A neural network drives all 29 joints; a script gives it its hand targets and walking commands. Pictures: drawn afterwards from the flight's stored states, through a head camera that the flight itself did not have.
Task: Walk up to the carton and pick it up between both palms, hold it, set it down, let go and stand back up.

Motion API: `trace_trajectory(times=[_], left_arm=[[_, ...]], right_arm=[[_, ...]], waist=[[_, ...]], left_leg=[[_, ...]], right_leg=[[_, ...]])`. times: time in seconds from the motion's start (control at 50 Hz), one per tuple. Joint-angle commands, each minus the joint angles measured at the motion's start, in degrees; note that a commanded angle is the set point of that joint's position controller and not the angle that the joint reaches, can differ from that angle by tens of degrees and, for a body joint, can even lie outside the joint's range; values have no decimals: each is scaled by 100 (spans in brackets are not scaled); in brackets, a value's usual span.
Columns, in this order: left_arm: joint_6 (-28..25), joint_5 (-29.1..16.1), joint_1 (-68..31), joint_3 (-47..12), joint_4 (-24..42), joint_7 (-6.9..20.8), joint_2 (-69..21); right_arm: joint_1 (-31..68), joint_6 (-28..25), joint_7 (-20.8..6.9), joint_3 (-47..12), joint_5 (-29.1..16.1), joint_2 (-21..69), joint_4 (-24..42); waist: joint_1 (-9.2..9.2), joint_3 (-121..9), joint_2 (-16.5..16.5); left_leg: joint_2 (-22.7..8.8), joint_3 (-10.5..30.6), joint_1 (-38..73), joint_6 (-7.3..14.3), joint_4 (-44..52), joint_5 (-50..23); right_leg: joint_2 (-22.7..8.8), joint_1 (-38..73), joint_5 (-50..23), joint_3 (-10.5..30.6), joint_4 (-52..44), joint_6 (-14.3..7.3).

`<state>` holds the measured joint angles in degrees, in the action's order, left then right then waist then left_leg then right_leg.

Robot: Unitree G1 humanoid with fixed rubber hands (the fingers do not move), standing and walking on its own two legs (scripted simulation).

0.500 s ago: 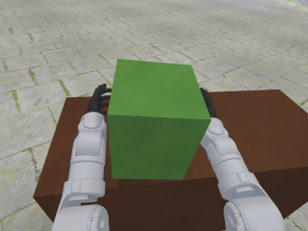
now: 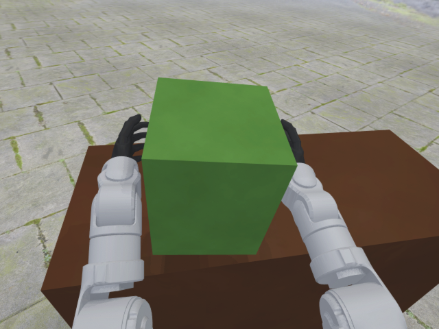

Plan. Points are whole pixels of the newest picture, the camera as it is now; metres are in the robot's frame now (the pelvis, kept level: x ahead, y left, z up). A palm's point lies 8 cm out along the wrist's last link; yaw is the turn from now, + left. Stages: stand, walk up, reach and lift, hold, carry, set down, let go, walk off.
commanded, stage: reach and lift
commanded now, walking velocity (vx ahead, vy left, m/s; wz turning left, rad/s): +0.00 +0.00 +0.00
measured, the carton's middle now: (209, 170) +0.38 +0.00 +0.15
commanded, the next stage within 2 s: hold in 0.68 s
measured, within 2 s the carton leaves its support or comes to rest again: neither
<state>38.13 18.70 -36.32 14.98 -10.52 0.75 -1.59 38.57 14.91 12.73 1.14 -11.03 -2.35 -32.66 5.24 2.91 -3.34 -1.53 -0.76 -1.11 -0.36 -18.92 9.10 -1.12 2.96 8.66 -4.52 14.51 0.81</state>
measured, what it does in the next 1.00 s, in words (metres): stands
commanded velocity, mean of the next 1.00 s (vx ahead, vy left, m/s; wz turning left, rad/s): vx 0.00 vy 0.00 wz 0.00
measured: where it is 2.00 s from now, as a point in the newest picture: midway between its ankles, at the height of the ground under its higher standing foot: outside the picture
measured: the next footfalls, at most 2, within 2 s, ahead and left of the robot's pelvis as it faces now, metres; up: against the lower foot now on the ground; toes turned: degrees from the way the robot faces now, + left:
none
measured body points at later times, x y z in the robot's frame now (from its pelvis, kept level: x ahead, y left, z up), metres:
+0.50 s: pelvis -0.01 +0.00 +0.00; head -0.05 +0.03 +0.45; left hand +0.39 +0.14 +0.21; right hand +0.38 -0.15 +0.19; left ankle +0.03 +0.12 -0.75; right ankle +0.00 -0.13 -0.75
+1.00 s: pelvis -0.01 +0.00 +0.00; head -0.06 +0.02 +0.44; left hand +0.37 +0.15 +0.23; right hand +0.37 -0.14 +0.22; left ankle +0.03 +0.12 -0.75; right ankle +0.00 -0.13 -0.75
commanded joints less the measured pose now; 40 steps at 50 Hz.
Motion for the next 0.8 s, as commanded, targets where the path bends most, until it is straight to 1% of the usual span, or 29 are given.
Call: trace_trajectory(times=[0.0,0.02,0.06,0.08,0.12,0.14,0.18,0.2,0.22,0.28,0.3,0.32,0.36,0.38,0.42,0.44,0.46,0.48,0.5,0.52,0.54,0.6,0.64,0.68,0.7,0.72,0.74,0.76,0.78], left_arm=[[-307,-749,-3278,-2581,449,813,-3453],[-280,-721,-3154,-2483,350,848,-3408],[-254,-661,-3148,-2487,419,869,-3358],[-242,-687,-3177,-2503,443,874,-3395],[-264,-803,-3290,-2637,594,853,-3438],[-244,-775,-3231,-2678,564,829,-3459],[-204,-717,-3320,-2581,361,826,-3369],[-209,-756,-3397,-2574,316,819,-3472],[-205,-717,-3461,-2525,338,786,-3482],[-234,-831,-3499,-2595,407,755,-3450],[-234,-817,-3505,-2523,327,771,-3430],[-217,-741,-3563,-2413,167,797,-3381],[-193,-649,-3577,-2259,-14,826,-3344],[-176,-626,-3567,-2200,-99,836,-3326],[-166,-700,-3717,-2299,-52,817,-3400],[-195,-788,-3823,-2365,80,798,-3448],[-189,-754,-3676,-2307,-37,795,-3407],[-198,-781,-3672,-2384,64,790,-3403],[-193,-730,-3647,-2307,10,791,-3361],[-158,-686,-3643,-2283,-78,812,-3405],[-140,-673,-3597,-2249,-64,810,-3417],[-103,-753,-3508,-2497,484,767,-3444],[-37,-734,-3532,-2450,479,784,-3328],[53,-648,-3546,-2380,351,807,-3302],[64,-679,-3592,-2397,499,812,-3318],[96,-734,-3506,-2487,509,801,-3374],[106,-828,-3445,-2652,761,781,-3449],[125,-867,-3501,-2683,755,783,-3426],[166,-819,-3495,-2596,707,804,-3386]], right_arm=[[4439,-360,-503,-2137,-322,3386,1865],[4419,-361,-492,-2107,-317,3407,1876],[4347,-365,-508,-2082,-290,3265,1864],[4396,-371,-521,-2101,-284,3316,1858],[4616,-409,-517,-2166,-343,3368,2084],[4550,-397,-507,-2175,-366,3315,2067],[4515,-325,-532,-2052,-362,3213,1788],[4699,-360,-565,-1979,-306,3272,1892],[4723,-355,-595,-1938,-269,3300,1811],[4789,-378,-599,-2029,-291,3346,1862],[4741,-350,-580,-2040,-278,3357,1757],[4811,-336,-580,-1928,-238,3280,1649],[4883,-353,-607,-1771,-171,3268,1447],[4897,-370,-615,-1712,-84,3264,1391],[5088,-433,-636,-1681,-141,3262,1524],[5156,-441,-625,-1698,-163,3347,1582],[5095,-429,-608,-1767,-181,3351,1552],[4990,-404,-591,-1790,-234,3299,1480],[4884,-354,-584,-1751,-215,3230,1294],[4922,-344,-587,-1713,-231,3206,1321],[4996,-359,-600,-1724,-267,3174,1395],[4885,-375,-542,-2041,-469,3229,1724],[4768,-249,-502,-2078,-479,3246,1614],[4886,-214,-520,-2022,-484,3228,1610],[4995,-226,-518,-2092,-506,3341,1769],[5088,-241,-510,-2140,-568,3316,1962],[5100,-237,-477,-2267,-640,3339,2221],[5005,-167,-440,-2237,-669,3282,2128],[4960,-91,-425,-2240,-716,3241,2069]], waist=[[91,-2213,301],[59,-2181,246],[59,-2249,365],[48,-2230,329],[52,-2515,357],[104,-2453,410],[72,-2139,439],[45,-2217,444],[-4,-2223,453],[32,-2509,292],[45,-2386,266],[5,-2256,239],[-50,-2123,341],[-60,-2057,306],[-35,-2406,440],[51,-2566,353],[10,-2523,285],[73,-2522,346],[59,-2306,305],[64,-2270,401],[25,-2332,417],[48,-2658,465],[79,-2292,364],[-7,-2079,419],[-72,-2260,341],[-73,-2382,371],[-38,-2628,350],[66,-2596,357],[36,-2449,410]], left_leg=[[404,-71,862,-90,27,-1425],[422,-79,779,-56,39,-1367],[389,-80,825,-122,63,-1354],[379,-72,851,-117,37,-1428],[399,-75,902,-118,-31,-1541],[382,-30,989,-149,-94,-1707],[366,-52,844,-144,32,-1285],[357,-59,754,-119,93,-1043],[347,-79,712,-100,131,-1033],[350,-62,906,-68,5,-1389],[363,-65,907,-49,44,-1293],[357,-84,813,-12,130,-1006],[341,-95,667,36,206,-761],[339,-137,618,67,244,-610],[331,-95,762,7,148,-856],[329,-93,854,-2,84,-962],[341,-105,892,4,28,-1164],[355,-69,952,-28,7,-1239],[343,-85,934,-40,46,-1164],[345,-81,879,-45,79,-1039],[333,-80,869,-46,57,-1195],[362,-57,1144,-153,-160,-1940],[387,-62,1020,-112,-59,-1674],[374,-81,816,-72,66,-1278],[369,-110,797,-34,43,-1339],[349,-99,805,-38,1,-1472],[353,-101,930,-77,-115,-1834],[348,-60,1000,-127,-154,-1882],[370,-66,981,-131,-120,-1770]], right_leg=[[443,223,-1344,-75,-31,268],[419,310,-1394,-62,-30,280],[447,301,-1266,-93,-4,232],[447,259,-1289,-97,-10,231],[463,214,-1427,-104,18,235],[467,236,-1584,-114,45,226],[460,87,-1010,-109,-59,203],[442,-15,-727,-115,-80,187],[462,-37,-672,-133,-75,165],[488,65,-1066,-122,-19,208],[462,54,-1045,-94,-69,236],[440,-1,-752,-95,-111,222],[413,-94,-504,-85,-121,188],[399,-109,-364,-91,-146,203],[434,-142,-518,-101,-99,174],[447,-77,-648,-116,-122,180],[450,-1,-901,-107,-81,196],[461,31,-983,-122,-59,223],[462,30,-853,-118,-87,205],[441,20,-698,-99,-124,211],[458,5,-746,-111,-107,182],[510,217,-1419,-109,-10,209],[478,200,-1263,-92,-35,251],[450,88,-817,-69,-75,214],[458,197,-914,-54,-61,209],[468,247,-1065,-53,-31,198],[507,388,-1404,-51,10,185],[494,360,-1492,-53,0,214],[480,344,-1363,-46,-21,217]])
